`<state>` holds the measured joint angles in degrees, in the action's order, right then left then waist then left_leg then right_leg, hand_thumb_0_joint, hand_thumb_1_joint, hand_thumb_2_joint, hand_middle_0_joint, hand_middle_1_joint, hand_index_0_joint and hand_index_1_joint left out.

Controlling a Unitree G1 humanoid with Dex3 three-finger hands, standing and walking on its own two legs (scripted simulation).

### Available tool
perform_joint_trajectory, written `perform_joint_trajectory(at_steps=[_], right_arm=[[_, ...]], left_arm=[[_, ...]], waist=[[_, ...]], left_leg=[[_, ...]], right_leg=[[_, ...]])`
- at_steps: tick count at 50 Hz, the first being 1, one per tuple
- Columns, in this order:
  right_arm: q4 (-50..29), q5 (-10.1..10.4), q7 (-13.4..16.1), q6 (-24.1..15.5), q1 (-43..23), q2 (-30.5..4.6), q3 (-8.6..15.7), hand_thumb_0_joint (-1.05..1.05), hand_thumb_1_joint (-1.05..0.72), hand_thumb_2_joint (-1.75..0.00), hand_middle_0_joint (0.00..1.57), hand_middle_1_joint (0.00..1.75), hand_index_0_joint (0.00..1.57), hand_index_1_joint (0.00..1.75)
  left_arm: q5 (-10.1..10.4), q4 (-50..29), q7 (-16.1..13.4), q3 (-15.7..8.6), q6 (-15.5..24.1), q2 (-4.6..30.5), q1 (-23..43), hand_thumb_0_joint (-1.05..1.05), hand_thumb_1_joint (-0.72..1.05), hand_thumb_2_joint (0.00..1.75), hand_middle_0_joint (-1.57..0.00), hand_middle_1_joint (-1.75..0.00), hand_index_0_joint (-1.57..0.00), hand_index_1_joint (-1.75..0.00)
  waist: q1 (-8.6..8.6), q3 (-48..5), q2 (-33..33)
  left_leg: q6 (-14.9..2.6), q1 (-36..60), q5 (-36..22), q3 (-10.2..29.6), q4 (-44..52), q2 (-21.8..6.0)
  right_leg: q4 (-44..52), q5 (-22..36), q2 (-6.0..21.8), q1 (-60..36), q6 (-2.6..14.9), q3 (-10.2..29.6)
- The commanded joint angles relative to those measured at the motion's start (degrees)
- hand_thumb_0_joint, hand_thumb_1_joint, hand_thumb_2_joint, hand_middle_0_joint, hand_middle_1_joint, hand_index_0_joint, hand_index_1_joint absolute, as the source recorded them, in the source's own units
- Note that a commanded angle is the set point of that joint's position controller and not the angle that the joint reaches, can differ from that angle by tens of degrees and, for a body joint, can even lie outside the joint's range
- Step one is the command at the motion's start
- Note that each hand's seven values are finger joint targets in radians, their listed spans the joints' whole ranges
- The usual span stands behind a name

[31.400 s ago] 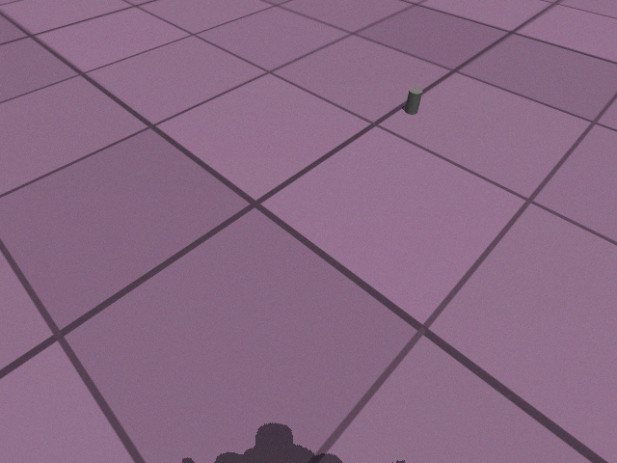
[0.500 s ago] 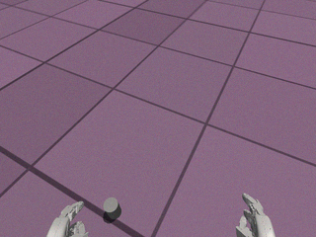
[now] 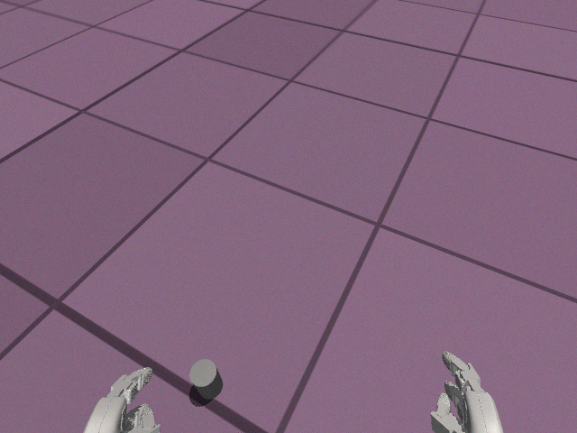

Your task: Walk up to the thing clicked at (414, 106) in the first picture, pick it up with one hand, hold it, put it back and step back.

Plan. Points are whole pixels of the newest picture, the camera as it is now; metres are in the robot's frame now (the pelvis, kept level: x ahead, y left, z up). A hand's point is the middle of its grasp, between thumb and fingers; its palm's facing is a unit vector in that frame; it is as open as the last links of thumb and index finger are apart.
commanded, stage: home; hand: left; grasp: from above
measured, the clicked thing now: (207, 379) +0.40 +0.24 -0.65
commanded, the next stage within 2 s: stand in 0.62 s
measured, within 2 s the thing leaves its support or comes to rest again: neither
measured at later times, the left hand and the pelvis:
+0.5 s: hand (160, 426) +0.17 +0.17 -0.05, palm faces +0.04 -0.98 -0.21, open 7.4 cm; pelvis +0.01 +0.00 +0.00, yaw +0 degrees
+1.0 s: hand out of the picture +0.12 +0.24 -0.10, palm faces +0.04 -0.94 -0.34, open 7.4 cm; pelvis +0.00 +0.01 +0.04, yaw +0 degrees
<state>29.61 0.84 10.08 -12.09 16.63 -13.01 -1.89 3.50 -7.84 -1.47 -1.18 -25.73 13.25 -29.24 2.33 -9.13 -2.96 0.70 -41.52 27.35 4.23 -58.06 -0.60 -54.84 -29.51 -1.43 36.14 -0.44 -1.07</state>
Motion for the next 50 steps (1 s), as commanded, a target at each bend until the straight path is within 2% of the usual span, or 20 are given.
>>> perform_joint_trajectory(at_steps=[1,5,6,11,12,14,19,24,29,32,35,36,37,38,40,44,46,47,49,50], right_arm=[[-9.3,-0.3,0.8,-3.3,-3.5,-7.3,3.5,0.00,-0.90,-0.90,0.20,0.30,0.20,0.30],[-9.3,-0.2,0.7,-3.3,-3.3,-7.2,3.4,0.00,-0.90,-0.90,0.20,0.30,0.20,0.30],[-9.4,-0.3,0.8,-3.3,-3.3,-7.3,3.5,0.00,-0.90,-0.90,0.20,0.30,0.20,0.30],[-9.3,-0.3,0.7,-3.1,-2.8,-7.1,3.5,0.00,-0.90,-0.90,0.20,0.30,0.20,0.30],[-9.2,-0.2,0.6,-3.0,-2.8,-7.1,3.5,0.00,-0.90,-0.90,0.20,0.30,0.20,0.30],[-9.3,-0.3,0.6,-2.9,-3.2,-7.5,3.7,0.00,-0.90,-0.90,0.20,0.30,0.20,0.30],[-9.3,-0.2,0.5,-2.7,-3.1,-7.3,3.7,0.00,-0.90,-0.90,0.20,0.30,0.20,0.30],[-9.7,-0.2,0.5,-2.5,-2.8,-7.1,3.6,0.00,-0.90,-0.90,0.20,0.30,0.20,0.30],[-9.4,-0.3,0.4,-2.4,-3.2,-7.3,3.7,0.00,-0.90,-0.90,0.20,0.30,0.20,0.30],[-9.8,-0.1,0.3,-2.3,-3.3,-7.3,3.7,0.00,-0.90,-0.90,0.20,0.30,0.20,0.30],[-9.8,-0.2,0.4,-2.3,-3.1,-7.1,3.5,0.00,-0.90,-0.90,0.20,0.30,0.20,0.30],[5.7,-6.6,-3.0,3.0,-7.0,-11.9,5.0,0.00,-0.90,-0.90,0.20,0.30,0.20,0.30],[6.5,-6.9,-4.4,4.7,-7.3,-12.3,6.0,0.00,-0.90,-0.90,0.20,0.30,0.20,0.30],[4.7,-7.1,-5.2,5.6,-7.5,-12.6,6.2,0.00,-0.90,-0.90,0.20,0.30,0.20,0.30],[8.1,-5.0,-7.1,6.1,-6.7,-12.0,6.3,0.00,-0.90,-0.90,0.20,0.30,0.20,0.30],[12.4,-3.4,-9.0,7.3,-8.3,-11.4,6.8,0.00,-0.90,-0.90,0.20,0.30,0.20,0.30],[14.4,-3.6,-9.0,7.8,-7.9,-11.6,6.8,0.00,-0.90,-0.90,0.20,0.30,0.20,0.30],[15.2,-3.7,-8.9,8.1,-8.6,-11.7,6.9,0.00,-0.90,-0.90,0.20,0.30,0.20,0.30],[16.9,-3.6,-8.8,8.5,-8.7,-12.0,6.9,0.00,-0.90,-0.90,0.20,0.30,0.20,0.30],[17.7,-3.7,-8.8,8.7,-8.9,-11.9,6.8,0.00,-0.90,-0.90,0.20,0.30,0.20,0.30]], left_arm=[[-0.5,-11.3,-0.3,-4.0,2.8,6.1,1.1,0.00,0.90,0.90,-0.20,-0.30,-0.20,-0.30],[-0.2,-11.2,-0.2,-4.4,2.8,6.2,0.8,0.00,0.90,0.90,-0.20,-0.30,-0.20,-0.30],[-0.3,-11.3,-0.2,-4.2,2.8,6.3,0.1,0.00,0.90,0.90,-0.20,-0.30,-0.20,-0.30],[-0.3,-11.5,-0.3,-3.9,2.9,6.0,0.1,0.00,0.90,0.90,-0.20,-0.30,-0.20,-0.30],[-0.3,-11.9,-0.3,-4.3,2.9,6.3,0.0,0.00,0.90,0.90,-0.20,-0.30,-0.20,-0.30],[-0.4,-11.1,-0.2,-3.6,2.7,5.9,0.4,0.00,0.90,0.90,-0.20,-0.30,-0.20,-0.30],[-0.3,-11.7,-0.3,-4.4,2.8,6.5,0.4,0.00,0.90,0.90,-0.20,-0.30,-0.20,-0.30],[-0.2,-12.0,-0.3,-4.2,2.8,6.4,0.0,0.00,0.90,0.90,-0.20,-0.30,-0.20,-0.30],[-0.4,-10.8,-0.3,-3.5,2.6,5.5,0.6,0.00,0.90,0.90,-0.20,-0.30,-0.20,-0.30],[-0.3,-11.4,-0.4,-4.6,2.6,6.5,0.4,0.00,0.90,0.90,-0.20,-0.30,-0.20,-0.30],[-0.3,-11.4,-0.3,-4.1,2.5,6.5,0.0,0.00,0.90,0.90,-0.20,-0.30,-0.20,-0.30],[-8.0,8.7,-2.6,-3.7,14.3,11.3,17.3,0.00,0.90,0.90,-0.20,-0.30,-0.20,-0.30],[-7.8,18.9,-2.2,-5.0,18.4,12.2,13.3,0.00,0.90,0.90,-0.20,-0.30,-0.20,-0.30],[-7.6,21.1,-1.9,-4.7,20.5,11.9,13.0,0.00,0.90,0.90,-0.20,-0.30,-0.20,-0.30],[-7.6,26.2,-1.5,-3.9,22.8,12.7,14.4,0.00,0.90,0.90,-0.20,-0.30,-0.20,-0.30],[-6.2,36.6,-1.5,-4.3,23.5,11.6,17.7,0.00,0.90,0.90,-0.20,-0.30,-0.20,-0.30],[-6.0,40.9,-1.5,-4.5,24.3,11.2,19.1,0.00,0.90,0.90,-0.20,-0.30,-0.20,-0.30],[-6.2,43.1,-1.5,-4.4,24.6,10.6,18.9,0.00,0.90,0.90,-0.20,-0.30,-0.20,-0.30],[-6.0,47.1,-1.4,-4.3,25.1,10.3,18.5,0.00,0.90,0.90,-0.20,-0.30,-0.20,-0.30],[-6.0,48.6,-1.3,-4.3,25.3,10.5,19.0,0.00,0.90,0.90,-0.20,-0.30,-0.20,-0.30]], waist=[[-0.08,-4.7,0.7],[0.02,-5.0,0.9],[0.05,-6.8,0.8],[0.33,-7.7,1.3],[-0.22,-7.1,1.0],[0.38,-5.3,1.1],[-0.02,-5.2,0.3],[0.27,-7.8,1.8],[0.28,-4.4,0.3],[0.10,-5.5,1.3],[0.12,-5.4,1.3],[-4.91,8.0,6.1],[-3.70,2.8,9.2],[-2.71,2.3,9.4],[-2.96,-1.1,4.0],[-4.03,2.0,4.3],[-3.84,2.0,3.1],[-4.24,3.4,2.2],[-4.38,4.5,1.3],[-3.95,6.1,1.0]], left_leg=[[-1.37,8.7,-12.3,-1.1,9.1,0.2],[-1.59,8.7,-12.3,-1.5,8.5,0.4],[-1.61,9.5,-14.3,-1.5,8.0,0.4],[-1.76,10.0,-17.5,-1.9,6.8,0.5],[-1.64,9.8,-18.3,-1.9,6.9,0.4],[-1.60,9.4,-16.3,-1.5,7.6,0.3],[-1.49,9.0,-14.6,-1.7,7.9,0.4],[-1.87,9.9,-19.0,-1.8,6.1,0.6],[-1.44,9.0,-15.6,-1.6,7.7,0.3],[-1.66,8.7,-15.1,-1.5,7.5,0.5],[-1.78,8.7,-14.9,-1.8,7.1,0.6],[-4.35,7.3,-21.0,-0.5,12.0,-0.4],[-4.81,12.4,-21.0,-2.3,11.6,0.2],[-4.55,13.5,-21.9,-1.3,11.4,0.4],[-4.36,20.2,-25.8,-0.3,14.4,-0.5],[-4.49,23.3,-21.3,1.7,19.4,-0.8],[-4.80,25.1,-23.2,2.7,21.7,-1.7],[-4.87,24.5,-20.8,3.8,23.5,-2.1],[-4.90,24.9,-20.9,5.0,26.0,-2.9],[-4.58,25.2,-18.7,4.9,28.0,-2.8]], right_leg=[[8.6,12.6,-0.8,0.1,0.62,-2.3],[9.0,13.0,-0.6,-0.1,0.48,-1.9],[8.6,14.9,-0.6,-0.9,0.38,-1.8],[8.3,18.7,-0.4,-1.6,0.08,-1.5],[8.1,19.2,-0.4,-1.6,0.20,-1.6],[8.3,17.1,-0.6,-0.5,0.18,-1.8],[8.4,15.5,-0.5,-0.6,0.37,-1.7],[8.3,20.6,-0.3,-2.1,-0.20,-1.4],[8.2,16.2,-0.6,-0.1,0.36,-1.9],[8.5,16.0,-0.5,-0.7,0.31,-1.8],[8.7,16.3,-0.3,-1.0,0.14,-1.5],[13.7,14.2,4.8,-12.9,2.46,3.4],[15.7,15.0,6.3,-14.2,4.73,8.2],[17.3,16.9,6.3,-12.8,5.73,10.5],[14.2,24.8,6.5,-17.1,4.78,8.7],[18.6,17.4,5.8,-16.4,2.75,6.7],[18.4,19.8,5.4,-18.5,2.17,5.6],[19.6,17.7,5.1,-18.6,1.92,5.1],[21.3,18.2,5.1,-20.9,1.69,4.5],[22.6,17.1,4.8,-20.5,1.75,4.5]])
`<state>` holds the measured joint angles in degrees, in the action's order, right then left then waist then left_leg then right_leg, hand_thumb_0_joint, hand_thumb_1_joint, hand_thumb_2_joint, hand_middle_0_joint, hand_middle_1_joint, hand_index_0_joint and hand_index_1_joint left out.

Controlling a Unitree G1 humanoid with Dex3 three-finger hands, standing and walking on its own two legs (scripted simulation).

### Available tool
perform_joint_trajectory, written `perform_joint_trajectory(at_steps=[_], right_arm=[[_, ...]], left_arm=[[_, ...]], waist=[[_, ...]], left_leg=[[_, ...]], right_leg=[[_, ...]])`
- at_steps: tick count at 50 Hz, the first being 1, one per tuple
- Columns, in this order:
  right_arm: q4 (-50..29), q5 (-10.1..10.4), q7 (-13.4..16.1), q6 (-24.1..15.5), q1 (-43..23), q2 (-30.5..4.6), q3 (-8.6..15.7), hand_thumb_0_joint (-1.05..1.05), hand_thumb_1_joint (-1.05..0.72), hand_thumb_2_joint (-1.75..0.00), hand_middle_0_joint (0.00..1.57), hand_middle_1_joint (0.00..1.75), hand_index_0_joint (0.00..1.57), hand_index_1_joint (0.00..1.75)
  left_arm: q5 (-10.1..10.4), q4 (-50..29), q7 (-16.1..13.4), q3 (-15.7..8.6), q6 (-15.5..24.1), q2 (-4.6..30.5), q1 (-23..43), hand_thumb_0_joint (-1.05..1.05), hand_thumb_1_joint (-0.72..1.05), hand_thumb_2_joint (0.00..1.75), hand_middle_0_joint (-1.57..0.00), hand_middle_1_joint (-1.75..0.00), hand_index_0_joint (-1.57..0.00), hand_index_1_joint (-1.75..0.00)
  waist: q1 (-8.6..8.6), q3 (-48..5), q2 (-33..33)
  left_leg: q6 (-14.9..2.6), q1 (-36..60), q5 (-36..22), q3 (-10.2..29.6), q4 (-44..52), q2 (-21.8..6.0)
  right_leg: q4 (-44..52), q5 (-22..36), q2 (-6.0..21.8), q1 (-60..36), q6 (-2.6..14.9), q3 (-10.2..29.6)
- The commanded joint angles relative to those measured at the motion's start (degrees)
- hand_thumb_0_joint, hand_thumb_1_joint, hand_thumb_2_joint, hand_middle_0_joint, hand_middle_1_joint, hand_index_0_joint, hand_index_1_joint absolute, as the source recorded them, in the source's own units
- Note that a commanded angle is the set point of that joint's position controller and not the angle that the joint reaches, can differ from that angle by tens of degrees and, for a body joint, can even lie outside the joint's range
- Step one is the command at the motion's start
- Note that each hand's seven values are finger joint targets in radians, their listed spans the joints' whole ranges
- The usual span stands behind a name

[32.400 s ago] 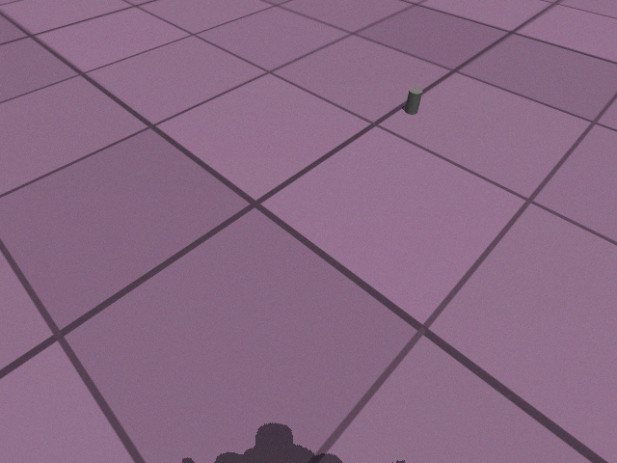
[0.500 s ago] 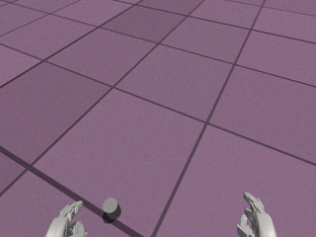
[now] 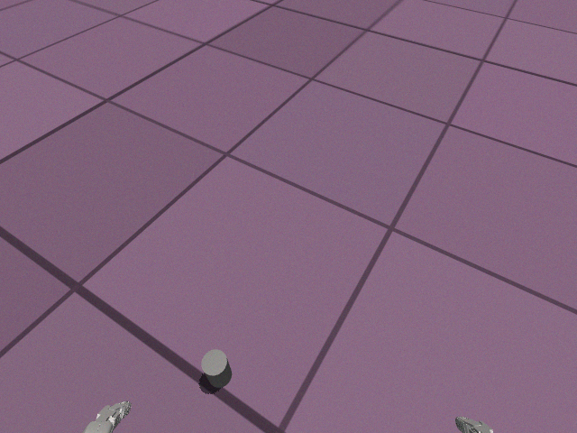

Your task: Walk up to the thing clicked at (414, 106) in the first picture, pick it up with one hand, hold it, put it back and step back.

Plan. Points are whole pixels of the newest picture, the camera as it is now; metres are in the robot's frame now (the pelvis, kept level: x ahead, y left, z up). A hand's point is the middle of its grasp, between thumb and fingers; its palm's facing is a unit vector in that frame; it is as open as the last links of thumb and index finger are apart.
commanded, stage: stand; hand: left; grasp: from above
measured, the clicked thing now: (217, 369) +0.40 +0.23 -0.68
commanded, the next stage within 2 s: none
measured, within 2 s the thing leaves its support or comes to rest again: neither
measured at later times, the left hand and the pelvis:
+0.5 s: hand out of the picture +0.03 +0.24 -0.14, palm faces +0.05 -0.94 -0.33, open 7.4 cm; pelvis +0.00 +0.01 +0.03, yaw +1 degrees
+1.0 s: hand out of the picture +0.05 +0.23 -0.13, palm faces +0.03 -0.94 -0.33, open 7.4 cm; pelvis +0.00 -0.01 +0.03, yaw +1 degrees
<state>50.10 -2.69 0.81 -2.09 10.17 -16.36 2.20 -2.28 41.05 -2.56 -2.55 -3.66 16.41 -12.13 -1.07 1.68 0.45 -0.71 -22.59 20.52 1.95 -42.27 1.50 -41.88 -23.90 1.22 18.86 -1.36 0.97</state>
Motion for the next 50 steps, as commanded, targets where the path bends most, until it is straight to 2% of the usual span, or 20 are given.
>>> perform_joint_trajectory(at_steps=[1,2,4,6,11,16,18,19,20,23,24,26,28,31,36,40,44,45,50], right_arm=[[-2.0,0.0,0.6,-1.1,-2.9,-8.8,2.8,0.00,-0.90,-0.90,0.20,0.30,0.20,0.30],[-1.2,0.0,0.7,-0.8,-2.8,-9.0,2.8,0.00,-0.90,-0.90,0.20,0.30,0.20,0.30],[0.6,0.2,0.9,-0.7,-2.5,-9.3,2.7,0.00,-0.90,-0.90,0.20,0.30,0.20,0.30],[2.3,0.4,1.0,-0.4,-2.2,-9.7,2.6,0.00,-0.90,-0.90,0.20,0.30,0.20,0.30],[5.9,1.1,1.4,0.1,-2.3,-10.1,2.5,0.00,-0.90,-0.90,0.20,0.30,0.20,0.30],[8.0,1.2,1.4,0.8,-2.6,-10.2,2.4,0.00,-0.90,-0.90,0.20,0.30,0.20,0.30],[8.7,1.3,1.3,0.7,-3.1,-10.1,2.3,0.00,-0.90,-0.90,0.20,0.30,0.20,0.30],[9.0,1.3,1.4,0.8,-2.6,-10.4,2.4,0.00,-0.90,-0.90,0.20,0.30,0.20,0.30],[9.3,1.4,1.3,0.7,-3.0,-10.4,2.3,0.00,-0.90,-0.90,0.20,0.30,0.20,0.30],[10.0,1.4,1.1,0.8,-3.1,-10.2,2.0,0.00,-0.90,-0.90,0.20,0.30,0.20,0.30],[10.0,1.4,1.2,0.7,-3.2,-10.5,2.0,0.00,-0.90,-0.90,0.20,0.30,0.20,0.30],[10.4,1.3,1.1,0.9,-3.2,-10.5,1.9,0.00,-0.90,-0.90,0.20,0.30,0.20,0.30],[10.4,1.3,1.1,1.1,-3.9,-10.7,1.9,0.00,-0.90,-0.90,0.20,0.30,0.20,0.30],[10.7,1.5,0.9,0.8,-3.8,-10.7,1.6,0.00,-0.90,-0.90,0.20,0.30,0.20,0.30],[11.2,1.6,0.8,0.8,-4.4,-11.4,1.4,0.00,-0.90,-0.90,0.20,0.30,0.20,0.30],[11.6,1.5,0.9,0.7,-4.2,-11.5,1.1,0.00,-0.90,-0.90,0.20,0.30,0.20,0.30],[11.5,1.6,0.8,0.7,-4.9,-12.0,1.0,0.00,-0.90,-0.90,0.20,0.30,0.20,0.30],[11.7,1.7,0.8,0.7,-4.7,-12.1,0.9,0.00,-0.90,-0.90,0.20,0.30,0.20,0.30],[12.0,1.7,0.8,0.6,-4.3,-12.2,0.7,0.00,-0.90,-0.90,0.20,0.30,0.20,0.30]], left_arm=[[-0.2,1.4,-0.2,-2.9,3.4,7.4,1.9,0.00,0.90,0.90,-0.20,-0.30,-0.20,-0.30],[-0.1,2.9,-0.2,-2.9,3.5,7.7,2.0,0.00,0.90,0.90,-0.20,-0.30,-0.20,-0.30],[0.0,5.6,-0.2,-2.8,3.8,7.7,2.5,0.00,0.90,0.90,-0.20,-0.30,-0.20,-0.30],[0.4,8.4,-0.2,-2.6,4.0,7.9,2.4,0.00,0.90,0.90,-0.20,-0.30,-0.20,-0.30],[0.6,13.6,-0.3,-2.3,4.1,8.8,2.2,0.00,0.90,0.90,-0.20,-0.30,-0.20,-0.30],[0.4,17.2,-0.2,-2.0,4.1,9.6,2.8,0.00,0.90,0.90,-0.20,-0.30,-0.20,-0.30],[0.4,18.5,-0.1,-1.7,4.2,9.4,2.2,0.00,0.90,0.90,-0.20,-0.30,-0.20,-0.30],[0.4,18.6,-0.2,-1.9,4.2,9.9,3.1,0.00,0.90,0.90,-0.20,-0.30,-0.20,-0.30],[0.5,18.9,-0.2,-1.9,4.3,10.1,2.9,0.00,0.90,0.90,-0.20,-0.30,-0.20,-0.30],[0.6,20.0,-0.1,-1.7,4.3,10.0,3.2,0.00,0.90,0.90,-0.20,-0.30,-0.20,-0.30],[0.5,20.0,-0.1,-1.7,4.4,10.2,3.4,0.00,0.90,0.90,-0.20,-0.30,-0.20,-0.30],[0.6,20.4,0.0,-1.7,4.3,10.5,4.2,0.00,0.90,0.90,-0.20,-0.30,-0.20,-0.30],[0.6,20.8,0.0,-1.7,4.3,10.5,4.1,0.00,0.90,0.90,-0.20,-0.30,-0.20,-0.30],[0.7,21.2,0.2,-1.6,4.4,10.8,4.1,0.00,0.90,0.90,-0.20,-0.30,-0.20,-0.30],[0.8,21.4,0.4,-1.5,4.4,11.2,4.7,0.00,0.90,0.90,-0.20,-0.30,-0.20,-0.30],[1.0,21.3,0.4,-1.5,4.7,11.7,5.7,0.00,0.90,0.90,-0.20,-0.30,-0.20,-0.30],[0.9,21.6,0.5,-1.5,4.6,11.8,5.7,0.00,0.90,0.90,-0.20,-0.30,-0.20,-0.30],[1.1,21.7,0.6,-1.5,4.6,11.9,5.8,0.00,0.90,0.90,-0.20,-0.30,-0.20,-0.30],[1.2,21.5,0.6,-1.6,4.8,12.3,6.5,0.00,0.90,0.90,-0.20,-0.30,-0.20,-0.30]], waist=[[-0.65,-4.6,-2.0],[-0.42,-3.5,-2.0],[-0.18,-3.9,-2.5],[0.29,-2.6,-2.5],[0.07,-2.9,-1.9],[0.45,0.4,-1.1],[0.06,0.2,-0.7],[0.47,-0.2,-1.3],[0.17,-0.6,-0.9],[0.23,0.7,-0.5],[0.33,0.0,-0.7],[0.56,1.0,-0.9],[0.37,1.4,-0.9],[0.36,0.5,-0.3],[0.45,1.1,-0.8],[0.67,-0.5,-0.8],[0.49,-0.4,0.0],[0.61,-0.2,0.0],[0.77,-1.7,-0.6]], left_leg=[[-3.11,6.5,-11.5,7.4,12.8,-5.0],[-2.93,6.5,-9.1,7.5,14.1,-4.9],[-2.74,8.9,-13.2,7.9,15.8,-5.5],[-2.33,9.8,-12.9,7.8,18.2,-5.5],[-1.77,14.5,-18.1,7.6,20.3,-6.2],[-1.33,13.0,-10.3,7.5,23.6,-5.8],[-1.17,14.3,-12.3,7.3,23.3,-5.9],[-1.30,14.0,-12.5,7.2,23.7,-6.0],[-1.19,15.0,-14.6,7.1,23.6,-6.0],[-1.08,14.9,-13.5,7.1,24.2,-6.1],[-1.07,15.5,-14.9,7.0,24.0,-6.1],[-0.89,13.9,-11.2,7.0,24.9,-5.9],[-1.04,13.3,-10.0,7.3,25.3,-6.1],[-0.87,15.1,-13.5,6.9,24.8,-6.3],[-0.60,14.6,-12.8,6.8,25.2,-6.3],[-0.71,15.3,-17.2,6.3,24.3,-6.6],[-0.67,15.8,-17.4,6.4,24.6,-6.7],[-0.69,15.6,-15.9,6.4,24.7,-6.7],[-0.82,16.0,-19.4,6.1,24.1,-7.0]], right_leg=[[11.2,11.7,2.6,-4.6,2.76,2.5],[12.6,10.8,2.7,-5.0,2.74,2.7],[14.0,13.2,2.8,-6.8,2.61,2.3],[16.0,13.9,3.0,-8.5,2.26,2.4],[19.2,16.3,3.9,-11.3,1.82,1.9],[22.2,12.8,4.0,-11.8,1.60,2.0],[23.2,13.6,4.4,-12.0,1.69,2.2],[23.1,14.0,4.4,-12.7,1.68,2.2],[23.4,15.0,4.6,-13.0,1.73,2.3],[24.1,14.3,4.7,-12.7,1.58,2.2],[24.4,15.2,4.8,-12.8,1.57,2.2],[24.7,13.0,4.6,-12.9,1.44,2.1],[25.0,12.2,4.7,-13.0,1.53,2.1],[25.5,14.0,5.1,-13.0,1.74,2.5],[26.0,13.2,4.9,-12.7,1.73,2.6],[25.9,16.9,5.4,-14.2,1.83,3.0],[26.2,15.8,5.1,-13.7,1.70,2.4],[26.6,15.1,5.2,-13.8,1.75,2.8],[26.2,18.8,5.6,-15.3,1.86,2.9]])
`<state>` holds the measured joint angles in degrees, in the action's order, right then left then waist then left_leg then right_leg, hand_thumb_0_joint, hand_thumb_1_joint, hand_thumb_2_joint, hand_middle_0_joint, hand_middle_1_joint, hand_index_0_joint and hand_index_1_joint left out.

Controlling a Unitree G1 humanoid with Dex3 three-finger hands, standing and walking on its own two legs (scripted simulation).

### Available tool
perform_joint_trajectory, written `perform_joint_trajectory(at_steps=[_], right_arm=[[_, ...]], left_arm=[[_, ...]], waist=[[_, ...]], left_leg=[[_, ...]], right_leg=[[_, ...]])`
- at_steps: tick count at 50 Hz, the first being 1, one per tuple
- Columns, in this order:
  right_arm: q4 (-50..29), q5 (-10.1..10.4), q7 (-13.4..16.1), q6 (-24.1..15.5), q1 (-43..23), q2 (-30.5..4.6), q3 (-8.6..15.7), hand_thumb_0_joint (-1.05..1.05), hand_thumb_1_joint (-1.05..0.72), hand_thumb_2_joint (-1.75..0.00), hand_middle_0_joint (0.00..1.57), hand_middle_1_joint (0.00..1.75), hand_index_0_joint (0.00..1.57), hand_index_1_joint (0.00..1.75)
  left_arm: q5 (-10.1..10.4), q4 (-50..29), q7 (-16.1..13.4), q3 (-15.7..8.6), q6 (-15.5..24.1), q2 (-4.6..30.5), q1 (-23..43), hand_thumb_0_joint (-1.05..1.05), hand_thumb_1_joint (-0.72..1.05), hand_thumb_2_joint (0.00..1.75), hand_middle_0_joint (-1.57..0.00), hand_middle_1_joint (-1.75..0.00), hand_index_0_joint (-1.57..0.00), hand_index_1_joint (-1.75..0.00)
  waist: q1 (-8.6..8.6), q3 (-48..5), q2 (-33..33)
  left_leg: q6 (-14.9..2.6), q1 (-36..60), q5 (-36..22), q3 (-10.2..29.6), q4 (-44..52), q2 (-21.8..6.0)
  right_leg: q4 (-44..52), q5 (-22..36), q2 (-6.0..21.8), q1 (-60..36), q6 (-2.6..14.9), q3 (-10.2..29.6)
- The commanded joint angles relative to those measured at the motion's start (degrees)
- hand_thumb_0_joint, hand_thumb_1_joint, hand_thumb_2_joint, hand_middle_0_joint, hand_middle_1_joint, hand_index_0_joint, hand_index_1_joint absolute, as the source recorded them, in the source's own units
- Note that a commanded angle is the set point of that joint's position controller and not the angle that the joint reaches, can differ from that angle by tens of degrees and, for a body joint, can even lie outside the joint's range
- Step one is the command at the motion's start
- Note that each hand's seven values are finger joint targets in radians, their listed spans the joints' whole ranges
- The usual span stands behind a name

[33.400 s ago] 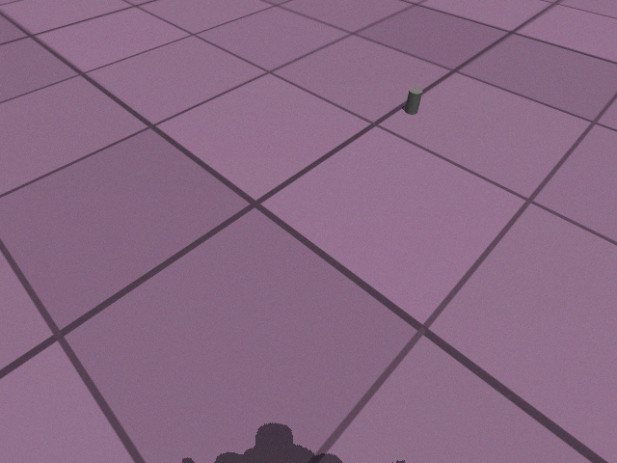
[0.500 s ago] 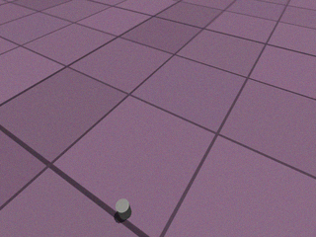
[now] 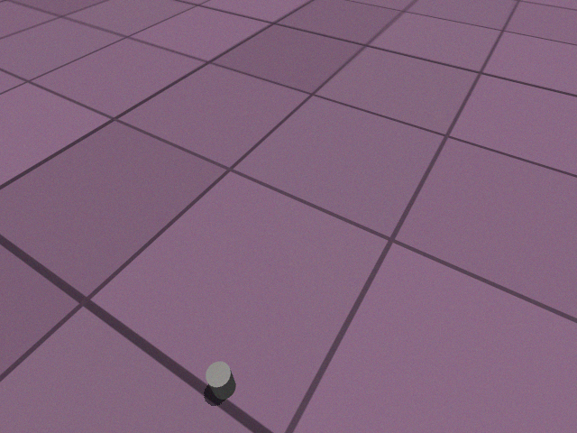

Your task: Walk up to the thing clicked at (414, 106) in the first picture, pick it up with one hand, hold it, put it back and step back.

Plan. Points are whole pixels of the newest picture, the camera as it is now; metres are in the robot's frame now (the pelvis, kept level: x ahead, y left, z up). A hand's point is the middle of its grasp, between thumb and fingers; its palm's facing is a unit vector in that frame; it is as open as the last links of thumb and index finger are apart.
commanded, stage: stand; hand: left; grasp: from above
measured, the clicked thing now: (221, 380) +0.40 +0.23 -0.71
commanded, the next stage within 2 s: step back in 1.24 s
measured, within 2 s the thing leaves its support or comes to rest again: neither
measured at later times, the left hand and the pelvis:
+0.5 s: hand out of the picture +0.08 +0.24 -0.16, palm faces +0.02 -0.94 -0.34, open 7.4 cm; pelvis +0.01 -0.01 +0.00, yaw +0 degrees
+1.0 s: hand out of the picture +0.07 +0.24 -0.16, palm faces +0.01 -0.94 -0.35, open 7.4 cm; pelvis +0.01 -0.01 +0.00, yaw +0 degrees
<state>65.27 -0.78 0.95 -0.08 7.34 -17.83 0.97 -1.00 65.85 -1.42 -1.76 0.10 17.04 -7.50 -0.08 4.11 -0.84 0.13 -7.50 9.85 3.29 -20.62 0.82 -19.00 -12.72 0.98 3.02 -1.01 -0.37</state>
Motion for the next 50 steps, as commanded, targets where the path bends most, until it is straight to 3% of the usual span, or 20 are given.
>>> perform_joint_trajectory(at_steps=[1,9,16,20,27,31,42,50], right_arm=[[-3.1,-0.2,0.7,-1.5,-1.5,-10.9,1.9,0.00,-0.90,-0.90,0.20,0.30,0.20,0.30],[-3.0,-0.1,0.7,-1.4,-2.0,-11.1,1.7,0.00,-0.90,-0.90,0.20,0.30,0.20,0.30],[-3.3,-0.1,0.8,-1.6,-2.4,-11.9,1.8,0.00,-0.90,-0.90,0.20,0.30,0.20,0.30],[-3.4,0.0,0.7,-1.6,-2.5,-11.9,1.7,0.00,-0.90,-0.90,0.20,0.30,0.20,0.30],[-3.4,0.0,0.6,-1.7,-2.8,-12.2,1.5,0.00,-0.90,-0.90,0.20,0.30,0.20,0.30],[-3.4,0.1,0.5,-1.8,-2.5,-12.4,1.5,0.00,-0.90,-0.90,0.20,0.30,0.20,0.30],[-3.2,0.1,0.3,-1.8,-2.3,-12.7,1.4,0.00,-0.90,-0.90,0.20,0.30,0.20,0.30],[-3.2,0.1,0.3,-1.8,-1.9,-12.7,1.3,0.00,-0.90,-0.90,0.20,0.30,0.20,0.30]], left_arm=[[0.0,-3.3,-0.5,-2.5,1.0,11.9,1.8,0.00,0.90,0.90,-0.20,-0.30,-0.20,-0.30],[0.1,-3.0,-0.2,-2.4,1.0,11.9,2.4,0.00,0.90,0.90,-0.20,-0.30,-0.20,-0.30],[0.3,-3.5,-0.3,-2.5,1.3,12.2,2.3,0.00,0.90,0.90,-0.20,-0.30,-0.20,-0.30],[0.2,-3.6,-0.2,-2.5,1.1,12.3,2.8,0.00,0.90,0.90,-0.20,-0.30,-0.20,-0.30],[0.1,-3.8,0.0,-2.5,1.1,12.9,3.5,0.00,0.90,0.90,-0.20,-0.30,-0.20,-0.30],[0.2,-4.2,0.1,-2.4,1.4,13.0,3.3,0.00,0.90,0.90,-0.20,-0.30,-0.20,-0.30],[0.3,-4.0,0.3,-2.1,1.3,13.3,2.8,0.00,0.90,0.90,-0.20,-0.30,-0.20,-0.30],[0.4,-4.4,0.2,-2.1,1.6,14.0,3.0,0.00,0.90,0.90,-0.20,-0.30,-0.20,-0.30]], waist=[[-0.31,-4.5,1.0],[-0.19,-3.0,1.2],[-0.33,-6.5,1.6],[-0.17,-5.2,1.2],[-0.02,-4.9,0.6],[0.11,-5.8,0.8],[0.06,-4.7,1.0],[0.21,-6.0,1.8]], left_leg=[[-1.63,1.3,-9.7,4.7,2.6,-6.4],[-1.27,0.5,-8.6,4.7,3.1,-6.4],[-1.72,3.3,-17.0,4.0,1.0,-7.0],[-1.42,1.8,-13.3,4.3,2.3,-6.8],[-1.26,1.6,-11.5,4.6,3.2,-6.9],[-1.43,2.6,-13.6,4.3,2.5,-7.2],[-1.37,1.6,-10.2,4.7,3.4,-7.1],[-1.33,2.0,-12.5,4.4,2.9,-7.2]], right_leg=[[3.0,8.2,5.8,0.4,1.57,4.2],[3.6,6.2,5.7,1.1,1.58,4.0],[2.6,15.6,6.2,-1.1,1.26,3.8],[3.3,10.7,5.8,-0.3,1.36,3.6],[3.5,8.3,5.8,0.3,1.67,3.7],[3.5,10.5,6.1,0.1,1.72,4.0],[3.7,7.3,6.1,0.7,1.90,4.1],[3.4,10.4,6.4,-0.4,1.97,4.2]])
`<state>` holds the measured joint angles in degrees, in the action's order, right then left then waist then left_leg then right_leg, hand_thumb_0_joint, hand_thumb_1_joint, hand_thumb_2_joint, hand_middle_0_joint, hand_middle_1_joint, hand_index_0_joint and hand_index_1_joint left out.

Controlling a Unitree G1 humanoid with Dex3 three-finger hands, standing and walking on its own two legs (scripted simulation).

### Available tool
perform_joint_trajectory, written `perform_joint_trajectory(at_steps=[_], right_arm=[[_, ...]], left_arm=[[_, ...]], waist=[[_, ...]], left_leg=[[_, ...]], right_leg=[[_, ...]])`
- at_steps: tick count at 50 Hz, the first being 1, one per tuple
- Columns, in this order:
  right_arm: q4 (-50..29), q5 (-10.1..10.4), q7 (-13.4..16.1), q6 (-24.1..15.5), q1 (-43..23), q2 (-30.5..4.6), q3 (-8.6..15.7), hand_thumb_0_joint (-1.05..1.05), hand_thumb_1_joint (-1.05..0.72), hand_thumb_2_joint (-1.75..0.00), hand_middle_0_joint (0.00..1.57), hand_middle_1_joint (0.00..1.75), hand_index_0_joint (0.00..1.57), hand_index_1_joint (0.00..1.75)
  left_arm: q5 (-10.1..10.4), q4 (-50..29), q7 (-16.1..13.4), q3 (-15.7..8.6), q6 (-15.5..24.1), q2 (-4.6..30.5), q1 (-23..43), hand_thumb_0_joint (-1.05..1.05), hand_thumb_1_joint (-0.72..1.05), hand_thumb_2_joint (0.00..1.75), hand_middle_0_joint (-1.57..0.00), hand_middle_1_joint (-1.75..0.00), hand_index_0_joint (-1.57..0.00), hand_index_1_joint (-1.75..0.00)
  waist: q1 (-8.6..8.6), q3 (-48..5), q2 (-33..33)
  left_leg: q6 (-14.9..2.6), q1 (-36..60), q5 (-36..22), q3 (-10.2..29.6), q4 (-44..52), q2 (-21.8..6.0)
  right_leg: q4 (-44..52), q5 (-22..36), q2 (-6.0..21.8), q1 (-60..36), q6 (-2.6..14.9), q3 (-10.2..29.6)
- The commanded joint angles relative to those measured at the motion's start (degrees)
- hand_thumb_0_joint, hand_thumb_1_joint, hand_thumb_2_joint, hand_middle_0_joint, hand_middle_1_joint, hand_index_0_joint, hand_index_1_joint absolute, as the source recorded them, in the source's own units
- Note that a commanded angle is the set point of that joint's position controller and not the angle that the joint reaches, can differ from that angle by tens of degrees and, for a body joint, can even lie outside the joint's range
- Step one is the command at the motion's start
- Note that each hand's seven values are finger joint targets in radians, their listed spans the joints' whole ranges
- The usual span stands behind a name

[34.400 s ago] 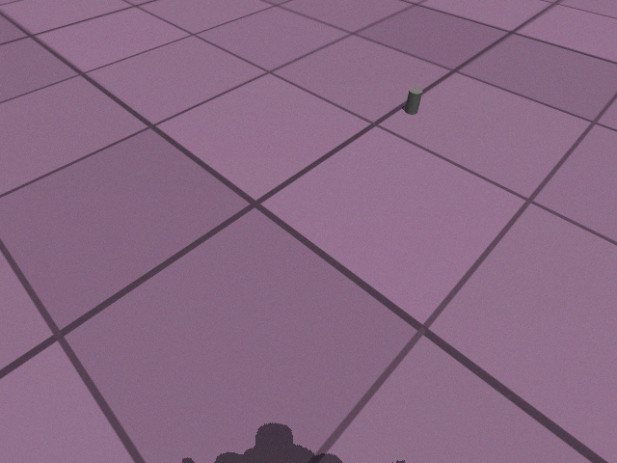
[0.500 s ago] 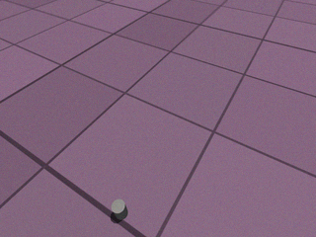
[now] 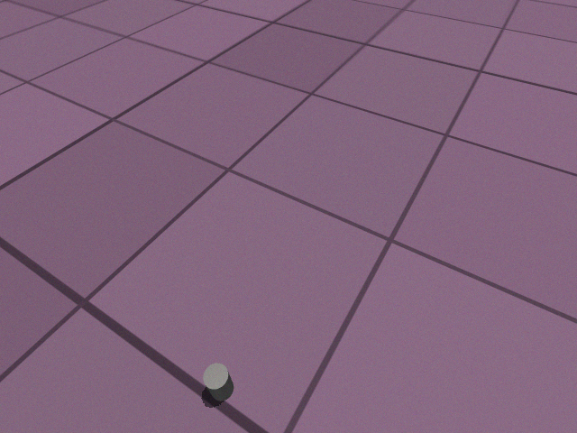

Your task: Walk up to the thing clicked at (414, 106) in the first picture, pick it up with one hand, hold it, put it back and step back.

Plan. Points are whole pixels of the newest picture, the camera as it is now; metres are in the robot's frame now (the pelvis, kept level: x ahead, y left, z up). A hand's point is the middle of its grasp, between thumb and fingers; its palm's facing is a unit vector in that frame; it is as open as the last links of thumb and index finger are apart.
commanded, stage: stand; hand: left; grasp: from above
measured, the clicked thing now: (219, 382) +0.40 +0.24 -0.72
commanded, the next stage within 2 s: step back in 0.24 s
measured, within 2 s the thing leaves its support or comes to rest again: neither
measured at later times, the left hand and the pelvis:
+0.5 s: hand out of the picture +0.08 +0.29 -0.17, palm faces -0.02 -0.92 -0.38, open 7.4 cm; pelvis -0.04 +0.03 -0.02, yaw +1 degrees
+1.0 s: hand out of the picture -0.07 +0.29 -0.17, palm faces -0.10 -0.91 -0.40, open 7.4 cm; pelvis -0.17 +0.02 -0.03, yaw -5 degrees
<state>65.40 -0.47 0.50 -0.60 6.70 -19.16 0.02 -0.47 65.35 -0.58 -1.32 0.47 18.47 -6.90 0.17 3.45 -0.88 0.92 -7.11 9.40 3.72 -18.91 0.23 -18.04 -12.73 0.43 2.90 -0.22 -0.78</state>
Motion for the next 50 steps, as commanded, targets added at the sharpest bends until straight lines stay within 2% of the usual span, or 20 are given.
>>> perform_joint_trajectory(at_steps=[1,11,12,14,16,20,22,24,25,26,27,29,31,39,43,46,47,48,49,50], right_arm=[[-3.4,-0.2,0.7,-1.2,-1.7,-11.6,2.2,0.00,-0.90,-0.90,0.20,0.30,0.20,0.30],[-3.3,-0.1,0.7,-1.3,-1.3,-12.1,2.1,0.00,-0.90,-0.90,0.20,0.30,0.20,0.30],[-5.6,0.4,0.2,-0.1,-4.5,-14.8,3.3,0.00,-0.90,-0.90,0.20,0.30,0.20,0.30],[-7.0,1.2,0.0,0.6,-2.7,-13.5,3.4,0.00,-0.90,-0.90,0.20,0.30,0.20,0.30],[-8.5,1.2,-0.1,1.4,-1.2,-13.2,3.9,0.00,-0.90,-0.90,0.20,0.30,0.20,0.30],[-11.2,0.4,-0.9,2.9,3.4,-13.2,5.2,0.00,-0.90,-0.90,0.20,0.30,0.20,0.30],[-11.9,0.5,-1.1,2.6,4.4,-12.8,5.4,0.00,-0.90,-0.90,0.20,0.30,0.20,0.30],[-12.4,-0.3,-0.8,1.8,5.4,-13.4,5.9,0.00,-0.90,-0.90,0.20,0.30,0.20,0.30],[-13.2,-1.1,-0.5,1.3,3.7,-16.7,6.7,0.00,-0.90,-0.90,0.20,0.30,0.20,0.30],[-14.1,-1.6,-0.5,0.9,4.5,-19.3,7.2,0.00,-0.90,-0.90,0.20,0.30,0.20,0.30],[-14.2,-0.9,-0.3,0.8,5.8,-21.0,7.5,0.00,-0.90,-0.90,0.20,0.30,0.20,0.30],[-16.1,-0.8,0.5,0.9,1.4,-18.8,7.2,0.00,-0.90,-0.90,0.20,0.30,0.20,0.30],[-18.0,-1.2,1.1,0.9,-1.9,-16.7,6.6,0.00,-0.90,-0.90,0.20,0.30,0.20,0.30],[-19.6,-1.0,1.5,0.8,4.6,-16.4,7.1,0.00,-0.90,-0.90,0.20,0.30,0.20,0.30],[-21.1,-1.1,1.0,1.1,1.9,-17.3,6.8,0.00,-0.90,-0.90,0.20,0.30,0.20,0.30],[-21.4,-0.6,0.7,2.0,-1.9,-17.9,6.7,0.00,-0.90,-0.90,0.20,0.30,0.20,0.30],[-21.3,-0.2,0.6,2.3,-1.1,-16.1,6.1,0.00,-0.90,-0.90,0.20,0.30,0.20,0.30],[-22.0,0.2,0.5,2.1,-1.2,-13.0,5.4,0.00,-0.90,-0.90,0.20,0.30,0.20,0.30],[-21.2,-0.1,1.2,2.5,-2.5,-14.1,6.2,0.00,-0.90,-0.90,0.20,0.30,0.20,0.30],[-19.9,-0.1,1.2,2.7,-1.1,-15.3,6.5,0.00,-0.90,-0.90,0.20,0.30,0.20,0.30]], left_arm=[[-0.1,-3.8,-0.6,-2.4,1.2,12.2,2.2,0.00,0.90,0.90,-0.20,-0.30,-0.20,-0.30],[0.0,-4.0,-0.4,-2.1,1.2,12.2,1.6,0.00,0.90,0.90,-0.20,-0.30,-0.20,-0.30],[1.2,-5.1,-0.7,-4.6,0.6,16.9,1.9,0.00,0.90,0.90,-0.20,-0.30,-0.20,-0.30],[1.3,-7.2,-1.0,-5.0,0.2,16.8,0.8,0.00,0.90,0.90,-0.20,-0.30,-0.20,-0.30],[1.0,-9.6,-1.0,-5.7,-0.2,17.7,2.2,0.00,0.90,0.90,-0.20,-0.30,-0.20,-0.30],[-0.8,-15.5,-1.1,-5.8,-0.8,18.3,7.8,0.00,0.90,0.90,-0.20,-0.30,-0.20,-0.30],[-0.9,-16.6,-1.1,-5.4,-1.0,17.5,8.3,0.00,0.90,0.90,-0.20,-0.30,-0.20,-0.30],[-0.1,-17.4,-1.0,-5.0,-1.8,16.5,7.1,0.00,0.90,0.90,-0.20,-0.30,-0.20,-0.30],[0.8,-17.9,-1.0,-4.6,-2.3,13.8,5.6,0.00,0.90,0.90,-0.20,-0.30,-0.20,-0.30],[0.9,-18.4,-1.4,-4.3,-2.9,12.0,4.5,0.00,0.90,0.90,-0.20,-0.30,-0.20,-0.30],[0.5,-18.2,-2.0,-4.4,-3.3,12.2,3.3,0.00,0.90,0.90,-0.20,-0.30,-0.20,-0.30],[0.6,-17.5,-2.4,-4.5,-3.5,13.4,2.8,0.00,0.90,0.90,-0.20,-0.30,-0.20,-0.30],[0.9,-16.4,-2.2,-4.6,-3.5,14.2,-0.8,0.00,0.90,0.90,-0.20,-0.30,-0.20,-0.30],[-0.2,-19.5,-1.0,-5.7,-2.8,13.8,-0.7,0.00,0.90,0.90,-0.20,-0.30,-0.20,-0.30],[-0.4,-18.5,-0.2,-6.2,-2.5,13.5,-5.4,0.00,0.90,0.90,-0.20,-0.30,-0.20,-0.30],[-0.8,-15.4,0.3,-6.6,-2.2,12.5,-13.4,0.00,0.90,0.90,-0.20,-0.30,-0.20,-0.30],[-1.7,-15.9,0.2,-7.2,-1.8,15.0,-13.3,0.00,0.90,0.90,-0.20,-0.30,-0.20,-0.30],[-1.8,-18.0,0.3,-8.4,-1.6,19.7,-10.2,0.00,0.90,0.90,-0.20,-0.30,-0.20,-0.30],[-2.0,-20.7,0.2,-9.2,-1.6,24.6,-4.9,0.00,0.90,0.90,-0.20,-0.30,-0.20,-0.30],[-1.6,-22.3,0.0,-8.6,-1.2,21.6,-1.5,0.00,0.90,0.90,-0.20,-0.30,-0.20,-0.30]], waist=[[-0.14,-5.0,1.3],[-0.15,-3.8,0.1],[0.05,2.6,1.6],[0.24,-1.7,2.7],[0.88,-4.7,5.7],[2.51,-5.3,12.5],[2.60,-4.5,11.1],[2.77,-5.1,5.0],[1.15,-5.5,-4.8],[1.32,-5.2,-9.9],[2.39,-7.9,-8.5],[0.92,-8.3,-6.5],[-1.59,-6.7,-7.0],[2.53,-7.3,-5.9],[1.13,-9.6,-7.6],[-2.78,-9.4,-7.9],[-2.31,-7.3,-1.3],[-1.81,-2.8,12.0],[-3.54,0.1,17.0],[-1.68,2.7,12.2]], left_leg=[[-2.05,1.4,-12.7,4.0,1.1,-6.5],[-1.98,1.6,-11.7,4.0,1.4,-6.7],[-3.45,-4.0,-19.6,4.3,-5.0,-5.1],[-3.57,-3.5,-20.0,2.1,-11.4,-3.4],[-3.08,-4.6,-12.3,0.4,-17.8,-0.3],[-4.07,-7.1,19.5,1.1,-31.1,1.4],[-3.86,-8.5,14.0,-0.3,-24.7,1.0],[-4.23,-6.6,-13.0,0.9,-9.0,-2.1],[-7.46,-3.6,-28.9,11.4,-6.3,-9.5],[-12.03,1.1,-41.4,19.8,-4.9,-16.0],[-14.80,0.9,-43.6,21.6,-5.7,-19.1],[-14.08,1.0,-36.2,18.0,-6.0,-17.0],[-13.11,-0.2,-31.0,11.5,-7.6,-13.7],[-16.58,6.6,-24.6,12.2,-7.9,-16.2],[-14.66,2.1,-15.3,11.2,-7.3,-15.5],[-9.59,-9.4,-4.3,8.7,-9.0,-13.1],[-6.01,-16.3,3.4,6.3,-13.4,-8.8],[-1.63,-26.6,17.9,0.7,-24.0,1.9],[-0.22,-21.1,25.8,2.5,-40.7,5.8],[-0.07,-18.6,23.1,6.8,-48.0,5.4]], right_leg=[[2.5,11.2,6.8,-0.1,1.09,4.4],[2.9,10.0,6.7,1.2,1.11,4.7],[-1.8,20.6,6.2,5.2,1.73,5.3],[-3.8,25.8,7.9,4.4,4.72,6.2],[-3.2,25.4,11.6,5.3,8.50,9.2],[-5.6,25.7,19.8,11.9,14.58,13.8],[-10.5,27.1,16.4,9.9,11.82,10.2],[-19.6,20.4,9.5,8.4,6.43,6.0],[-28.9,10.4,0.7,12.7,3.28,2.3],[-36.4,-22.0,-6.3,21.3,2.39,5.0],[-43.7,-27.3,-7.2,21.0,2.41,10.7],[-50.0,-23.8,-6.5,22.5,2.57,14.1],[-52.7,-18.4,-6.2,24.1,1.69,12.6],[-38.8,-18.4,-3.8,23.3,-0.92,8.4],[-27.6,-15.9,-1.9,16.1,0.32,4.2],[-10.0,-4.7,-1.2,3.9,3.20,1.9],[-5.5,-6.8,2.7,2.8,5.14,9.8],[0.5,-9.3,14.1,4.9,10.70,27.4],[4.4,-7.4,24.4,20.1,19.10,35.6],[4.0,-4.2,22.7,24.4,18.57,32.5]])
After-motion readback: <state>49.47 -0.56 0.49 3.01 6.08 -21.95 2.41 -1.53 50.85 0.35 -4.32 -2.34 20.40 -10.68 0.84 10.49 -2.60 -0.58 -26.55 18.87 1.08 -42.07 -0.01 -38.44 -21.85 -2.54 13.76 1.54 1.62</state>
